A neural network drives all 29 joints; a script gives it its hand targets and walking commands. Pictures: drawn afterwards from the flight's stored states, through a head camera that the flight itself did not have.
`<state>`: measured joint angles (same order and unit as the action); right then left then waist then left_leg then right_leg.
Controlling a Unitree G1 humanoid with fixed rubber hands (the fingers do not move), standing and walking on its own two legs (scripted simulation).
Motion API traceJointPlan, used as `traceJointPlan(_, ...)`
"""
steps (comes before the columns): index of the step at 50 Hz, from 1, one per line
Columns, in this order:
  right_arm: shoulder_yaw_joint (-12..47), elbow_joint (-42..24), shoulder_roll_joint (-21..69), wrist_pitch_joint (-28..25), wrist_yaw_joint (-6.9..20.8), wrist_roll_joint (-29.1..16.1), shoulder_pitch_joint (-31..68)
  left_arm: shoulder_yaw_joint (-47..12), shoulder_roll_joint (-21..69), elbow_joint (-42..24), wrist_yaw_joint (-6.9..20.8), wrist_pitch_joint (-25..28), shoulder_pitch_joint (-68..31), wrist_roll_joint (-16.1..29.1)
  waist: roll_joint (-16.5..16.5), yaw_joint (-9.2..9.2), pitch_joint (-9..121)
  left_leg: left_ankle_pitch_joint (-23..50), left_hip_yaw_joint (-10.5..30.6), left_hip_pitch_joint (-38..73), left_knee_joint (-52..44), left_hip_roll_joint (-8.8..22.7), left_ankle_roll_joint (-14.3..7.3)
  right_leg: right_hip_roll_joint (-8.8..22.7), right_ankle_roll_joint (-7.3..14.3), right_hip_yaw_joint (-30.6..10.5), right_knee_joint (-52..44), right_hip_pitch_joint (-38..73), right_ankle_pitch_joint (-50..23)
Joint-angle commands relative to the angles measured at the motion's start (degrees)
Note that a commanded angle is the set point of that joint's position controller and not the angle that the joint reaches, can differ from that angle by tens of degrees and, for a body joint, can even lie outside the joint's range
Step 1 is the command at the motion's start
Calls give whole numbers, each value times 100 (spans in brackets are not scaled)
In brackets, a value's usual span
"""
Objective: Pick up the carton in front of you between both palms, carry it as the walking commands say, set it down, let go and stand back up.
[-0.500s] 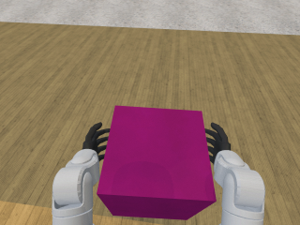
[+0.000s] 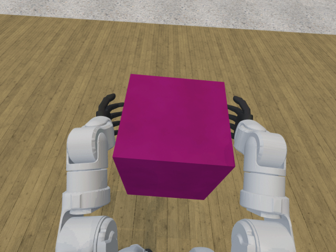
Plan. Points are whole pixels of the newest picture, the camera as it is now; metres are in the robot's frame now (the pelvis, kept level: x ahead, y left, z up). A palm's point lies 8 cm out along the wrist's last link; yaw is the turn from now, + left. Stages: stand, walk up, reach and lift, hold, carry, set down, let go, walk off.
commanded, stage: carry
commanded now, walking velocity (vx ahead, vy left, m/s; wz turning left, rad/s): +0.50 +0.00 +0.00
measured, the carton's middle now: (171, 143) +0.36 -0.01 +0.03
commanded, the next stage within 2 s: none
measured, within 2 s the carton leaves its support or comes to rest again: neither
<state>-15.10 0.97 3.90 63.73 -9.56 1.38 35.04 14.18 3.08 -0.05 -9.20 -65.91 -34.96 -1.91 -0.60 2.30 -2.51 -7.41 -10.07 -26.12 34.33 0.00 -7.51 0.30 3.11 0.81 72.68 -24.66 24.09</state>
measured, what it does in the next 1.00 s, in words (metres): goes down: right foot 0.03 m lower, then left foot 0.03 m lower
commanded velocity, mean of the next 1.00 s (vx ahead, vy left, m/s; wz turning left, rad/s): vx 0.50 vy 0.00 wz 0.00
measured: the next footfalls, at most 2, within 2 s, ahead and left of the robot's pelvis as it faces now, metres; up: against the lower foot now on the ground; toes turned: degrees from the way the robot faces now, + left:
right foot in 0.34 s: +0.42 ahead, -0.05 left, -0.03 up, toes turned -3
left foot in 0.84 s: +0.74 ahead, +0.06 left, -0.07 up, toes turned +4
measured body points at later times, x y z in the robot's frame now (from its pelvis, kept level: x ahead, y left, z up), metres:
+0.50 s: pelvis +0.35 -0.02 -0.03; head +0.40 -0.03 +0.41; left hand +0.70 +0.15 +0.06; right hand +0.72 -0.15 +0.06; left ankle +0.24 +0.09 -0.65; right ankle +0.38 -0.05 -0.76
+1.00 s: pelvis +0.68 +0.02 -0.07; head +0.71 +0.02 +0.38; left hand +1.04 +0.16 +0.02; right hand +1.02 -0.15 +0.02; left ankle +0.71 +0.05 -0.79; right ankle +0.59 -0.10 -0.70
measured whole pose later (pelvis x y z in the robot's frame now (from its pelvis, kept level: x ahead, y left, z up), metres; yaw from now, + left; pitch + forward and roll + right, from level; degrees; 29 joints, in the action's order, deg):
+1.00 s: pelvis +0.68 +0.02 -0.07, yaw +0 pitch +5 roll -1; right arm -14.1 -0.8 5.1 63.2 -8.5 2.7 28.7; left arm 13.4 5.5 -0.8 -8.9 -64.3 -28.7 -2.9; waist 0.5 2.7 1.9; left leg -8.5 -8.1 -23.7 32.7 -3.7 -9.0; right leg -1.0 3.1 0.3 71.1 -29.6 24.2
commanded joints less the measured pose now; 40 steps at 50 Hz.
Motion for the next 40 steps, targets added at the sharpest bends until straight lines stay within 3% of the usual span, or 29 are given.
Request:
traceJointPlan(1,3832,-664,5422,-69,747,-1881,3800,-3595,5346,-566,426,274,-3727,1381,563,-48,3024,2461,2151,3294,-1034,1612,-344,277,-31,-205,-384,-1280,-360)
traceJointPlan(6,3994,-883,5406,-140,860,-1701,3044,-3918,5471,-819,531,404,-3074,1263,738,116,3013,3954,1479,4006,-788,1359,-365,179,-99,222,-1646,-2058,-985)
traceJointPlan(10,4212,-1296,5101,-140,855,-1688,2776,-4147,5168,-1374,571,401,-3053,1362,691,277,2619,4046,840,3852,-714,757,-163,-203,-83,705,-3488,-1602,-2471)
traceJointPlan(12,4263,-1303,4848,-110,825,-1680,2577,-4152,4885,-1441,576,333,-2901,1364,730,335,2449,3806,657,3701,-626,598,-129,-368,-21,894,-4436,-1042,-3104)
traceJointPlan(14,4289,-1229,4657,-51,793,-1650,2429,-4061,4596,-1400,583,235,-2719,1326,854,173,2446,3695,646,3485,-256,681,-40,-352,172,858,-4950,-199,-3657)
traceJointPlan(16,4282,-1116,4544,42,764,-1621,2425,-3857,4319,-1199,581,142,-2407,1226,651,-315,2743,3514,351,2981,1050,622,198,-317,266,905,-5202,1293,-3828)
traceJointPlan(17,4229,-1037,4458,81,737,-1579,2462,-3729,4200,-1105,594,95,-2342,1170,242,-500,2851,2107,339,2092,1987,468,300,182,170,471,-4959,2270,-4085)
traceJointPlan(18,4143,-914,4394,137,702,-1503,2553,-3554,4036,-921,602,39,-2282,1134,-538,-416,3026,-1025,400,806,2866,151,309,1203,59,-673,-3945,3348,-5905)
traceJointPlan(19,4051,-746,4454,208,667,-1518,2457,-3512,3842,-751,552,9,-2433,1083,-1798,-580,3563,-2768,897,-1020,4629,-518,551,2296,1351,-2775,-3966,4847,-5587)
traceJointPlan(20,3993,-914,4355,233,623,-1505,2541,-3560,4106,-622,560,-5,-2260,1251,-1552,-719,3645,-2659,1159,-1697,5200,-320,425,2344,1708,-3351,-4456,4827,-3443)
traceJointPlan(21,3988,-1011,4582,237,605,-1528,2823,-3630,4425,-731,611,13,-2457,1406,-1048,-705,3220,-2236,1218,-1809,4916,-104,335,1895,1459,-2959,-4723,4173,-2872)
traceJointPlan(22,3984,-1035,4802,202,608,-1508,2993,-3791,4737,-943,676,41,-2883,1599,-335,-582,2927,-1855,1234,-1610,4433,-17,346,1711,1224,-2528,-4859,3511,-3062)
traceJointPlan(23,3917,-977,4937,160,618,-1438,3026,-4005,5039,-1101,733,86,-3303,1800,-78,-515,2761,-1629,1217,-1440,4058,97,370,1672,1150,-2209,-4936,3061,-3507)
traceJointPlan(24,3889,-912,5064,115,633,-1364,2993,-4146,5270,-1153,781,147,-3511,1943,-32,-468,2762,-1499,1199,-1230,3750,177,415,1585,1024,-1961,-5005,2773,-3502)
traceJointPlan(26,3906,-748,5188,20,658,-1240,2788,-4274,5454,-1176,845,262,-3607,2066,-204,-451,2811,-1349,1043,-1178,3198,213,490,1392,854,-1521,-4974,2695,-3788)
traceJointPlan(29,3954,-603,5184,-91,638,-1101,2468,-4291,5419,-1057,873,356,-3302,2026,-438,-551,2802,-910,807,-1659,2468,201,552,1246,771,-1070,-4753,3152,-5139)
traceJointPlan(31,3998,-667,5137,-135,621,-1086,2415,-4281,5329,-1047,872,386,-3170,1996,-459,-591,2738,-339,656,-1746,1926,149,557,1069,658,-809,-4691,3272,-5620)
traceJointPlan(35,4085,-906,4903,-114,584,-1152,2512,-4216,5056,-1049,822,381,-3018,1942,-477,-728,2428,819,201,-1418,306,-176,505,574,502,-300,-4568,3379,-5799)
traceJointPlan(37,4065,-902,4723,-41,579,-1141,2399,-4112,4885,-916,776,337,-2785,1855,-583,-797,2333,1383,44,-992,-439,-321,376,472,473,-129,-4422,3401,-5667)
traceJointPlan(38,4021,-879,4636,-1,581,-1128,2345,-4054,4822,-828,755,310,-2660,1809,-639,-761,2326,1655,27,-545,-751,-367,272,484,441,-57,-4270,3264,-5680)
traceJointPlan(40,3866,-736,4459,59,582,-1061,2223,-3957,4756,-719,728,249,-2555,1707,-677,-414,2547,1853,6,727,-1066,-419,149,566,270,83,-3413,2860,-5881)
